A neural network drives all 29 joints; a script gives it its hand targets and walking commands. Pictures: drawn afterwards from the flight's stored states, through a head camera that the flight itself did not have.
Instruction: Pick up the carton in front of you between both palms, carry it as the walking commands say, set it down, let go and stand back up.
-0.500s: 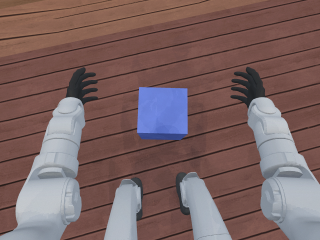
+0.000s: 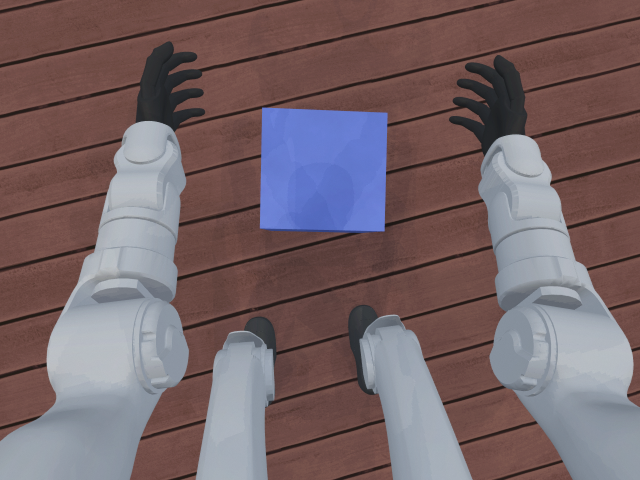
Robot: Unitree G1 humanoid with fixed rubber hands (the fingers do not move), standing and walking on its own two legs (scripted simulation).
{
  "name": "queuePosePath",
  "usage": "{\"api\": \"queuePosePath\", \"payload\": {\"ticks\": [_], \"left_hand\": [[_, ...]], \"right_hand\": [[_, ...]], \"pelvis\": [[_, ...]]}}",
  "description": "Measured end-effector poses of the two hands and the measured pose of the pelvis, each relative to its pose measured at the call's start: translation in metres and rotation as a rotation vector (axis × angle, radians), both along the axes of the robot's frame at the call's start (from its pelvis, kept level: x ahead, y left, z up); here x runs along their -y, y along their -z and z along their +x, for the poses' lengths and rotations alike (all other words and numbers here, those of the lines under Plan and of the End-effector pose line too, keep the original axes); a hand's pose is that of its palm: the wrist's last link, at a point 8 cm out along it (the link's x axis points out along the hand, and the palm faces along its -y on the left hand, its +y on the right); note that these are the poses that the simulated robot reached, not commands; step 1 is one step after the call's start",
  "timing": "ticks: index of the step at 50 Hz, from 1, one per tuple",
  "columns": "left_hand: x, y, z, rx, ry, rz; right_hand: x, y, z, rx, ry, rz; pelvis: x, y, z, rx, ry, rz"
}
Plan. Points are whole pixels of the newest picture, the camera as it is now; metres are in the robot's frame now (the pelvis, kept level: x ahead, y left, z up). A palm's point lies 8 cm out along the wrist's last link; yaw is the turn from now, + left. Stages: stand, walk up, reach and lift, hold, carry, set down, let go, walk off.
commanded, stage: reach and lift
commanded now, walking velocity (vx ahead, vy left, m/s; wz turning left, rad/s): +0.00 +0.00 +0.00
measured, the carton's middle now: (320, 181) +0.49 -0.04 -0.48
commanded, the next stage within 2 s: none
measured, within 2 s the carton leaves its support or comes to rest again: leaves its support in 1.48 s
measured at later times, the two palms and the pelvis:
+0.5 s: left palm (211, 167) +0.51 +0.15 -0.36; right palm (431, 174) +0.46 -0.22 -0.36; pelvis -0.05 +0.00 -0.20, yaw -1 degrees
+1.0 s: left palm (222, 173) +0.50 +0.14 -0.40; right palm (415, 179) +0.46 -0.21 -0.40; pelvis -0.05 +0.01 -0.23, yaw -1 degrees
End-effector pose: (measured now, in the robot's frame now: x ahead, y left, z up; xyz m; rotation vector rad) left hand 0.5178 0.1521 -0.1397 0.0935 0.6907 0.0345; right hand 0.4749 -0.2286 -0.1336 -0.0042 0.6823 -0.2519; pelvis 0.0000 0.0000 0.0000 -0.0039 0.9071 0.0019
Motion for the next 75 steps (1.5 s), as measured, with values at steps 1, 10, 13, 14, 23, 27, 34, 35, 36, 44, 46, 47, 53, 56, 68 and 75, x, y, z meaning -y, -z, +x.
{"api": "queuePosePath", "payload": {"ticks": [1,10,13,14,23,27,34,35,36,44,46,47,53,56,68,75], "left_hand": [[0.000,0.012,-0.002,-0.003,-0.001,0.001],[-0.002,0.119,-0.012,0.004,-0.001,0.009],[-0.002,0.145,-0.013,0.012,-0.002,0.008],[-0.001,0.152,-0.013,0.014,-0.002,0.007],[0.005,0.206,-0.010,-0.015,-0.007,0.004],[0.006,0.234,-0.012,-0.041,-0.006,0.007],[0.005,0.272,-0.014,-0.040,-0.009,-0.005],[0.004,0.274,-0.014,-0.038,-0.008,-0.004],[0.004,0.276,-0.014,-0.037,-0.007,-0.002],[0.008,0.270,-0.012,-0.017,0.006,-0.006],[0.010,0.268,-0.013,-0.023,0.008,-0.007],[0.011,0.267,-0.013,-0.026,0.010,-0.008],[0.020,0.264,-0.014,-0.034,0.026,-0.018],[0.031,0.264,-0.015,-0.034,0.046,-0.034],[0.040,0.262,-0.011,-0.057,0.026,-0.026],[0.037,0.258,-0.018,-0.057,-0.001,-0.036]], "right_hand": [[0.000,0.011,-0.001,-0.005,0.001,-0.001],[0.004,0.117,-0.013,-0.017,0.001,-0.017],[0.005,0.144,-0.014,-0.012,0.001,-0.015],[0.005,0.152,-0.014,-0.010,0.001,-0.013],[-0.003,0.210,-0.010,-0.032,-0.002,0.004],[-0.006,0.239,-0.010,-0.059,-0.009,0.008],[-0.009,0.276,-0.010,-0.076,-0.019,-0.002],[-0.010,0.278,-0.009,-0.074,-0.020,-0.001],[-0.011,0.279,-0.008,-0.071,-0.022,0.000],[-0.017,0.273,-0.005,-0.046,-0.020,0.008],[-0.018,0.271,-0.007,-0.049,-0.020,0.010],[-0.018,0.271,-0.008,-0.052,-0.020,0.010],[-0.023,0.269,-0.010,-0.056,-0.033,0.018],[-0.035,0.269,-0.008,-0.052,-0.056,0.031],[-0.042,0.267,-0.002,-0.075,-0.043,0.041],[-0.044,0.259,-0.004,-0.072,-0.051,0.048]], "pelvis": [[0.000,0.009,0.000,-0.010,0.000,-0.001],[-0.005,0.097,-0.019,-0.010,0.000,-0.008],[-0.006,0.124,-0.028,0.023,0.002,-0.008],[-0.006,0.132,-0.031,0.036,0.002,-0.008],[-0.005,0.188,-0.052,0.141,0.008,-0.005],[-0.004,0.204,-0.056,0.174,0.011,-0.002],[0.000,0.224,-0.055,0.243,0.006,0.000],[0.000,0.226,-0.053,0.248,0.008,-0.001],[0.000,0.227,-0.052,0.251,0.008,-0.001],[-0.003,0.232,-0.048,0.242,0.010,-0.006],[-0.004,0.231,-0.049,0.237,0.010,-0.007],[-0.004,0.231,-0.049,0.235,0.009,-0.007],[-0.006,0.227,-0.053,0.232,0.009,-0.009],[-0.006,0.226,-0.055,0.233,0.007,-0.009],[-0.007,0.231,-0.055,0.256,0.002,-0.012],[-0.007,0.236,-0.049,0.247,0.001,-0.010]]}}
